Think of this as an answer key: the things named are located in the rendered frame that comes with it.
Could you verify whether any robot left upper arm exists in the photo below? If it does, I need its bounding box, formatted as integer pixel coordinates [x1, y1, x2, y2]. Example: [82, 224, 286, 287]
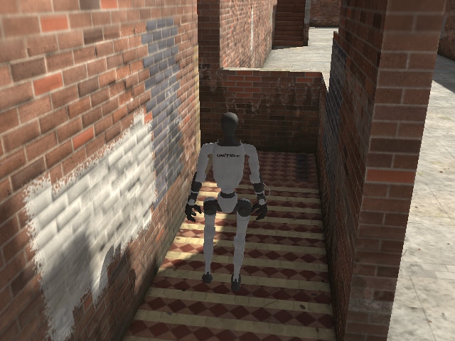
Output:
[195, 143, 214, 183]

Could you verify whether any robot right upper arm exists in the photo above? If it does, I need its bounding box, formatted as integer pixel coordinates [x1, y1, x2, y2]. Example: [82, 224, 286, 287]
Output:
[244, 144, 261, 184]

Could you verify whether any robot left forearm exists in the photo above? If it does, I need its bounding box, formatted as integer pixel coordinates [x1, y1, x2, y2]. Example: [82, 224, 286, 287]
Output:
[187, 171, 202, 205]

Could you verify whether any left robot thigh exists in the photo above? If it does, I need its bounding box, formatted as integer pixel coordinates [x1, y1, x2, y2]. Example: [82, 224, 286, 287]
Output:
[203, 197, 218, 239]

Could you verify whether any left robot foot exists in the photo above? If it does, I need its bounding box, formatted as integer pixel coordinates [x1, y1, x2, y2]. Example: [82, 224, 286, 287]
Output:
[202, 272, 213, 283]

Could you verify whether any robot left hand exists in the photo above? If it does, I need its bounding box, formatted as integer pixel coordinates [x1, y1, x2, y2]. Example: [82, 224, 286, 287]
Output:
[185, 203, 202, 222]

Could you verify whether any robot right hand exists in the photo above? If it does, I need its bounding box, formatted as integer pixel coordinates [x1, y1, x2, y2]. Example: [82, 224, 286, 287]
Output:
[251, 203, 267, 220]

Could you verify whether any robot right forearm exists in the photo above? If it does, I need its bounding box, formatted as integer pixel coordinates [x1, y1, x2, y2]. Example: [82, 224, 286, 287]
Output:
[253, 174, 266, 205]

